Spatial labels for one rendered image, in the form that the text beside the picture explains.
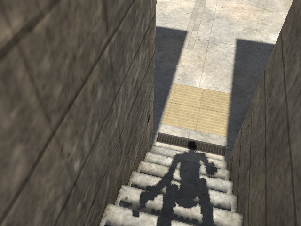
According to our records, stairs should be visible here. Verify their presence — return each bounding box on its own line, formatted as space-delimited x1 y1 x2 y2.
99 145 243 226

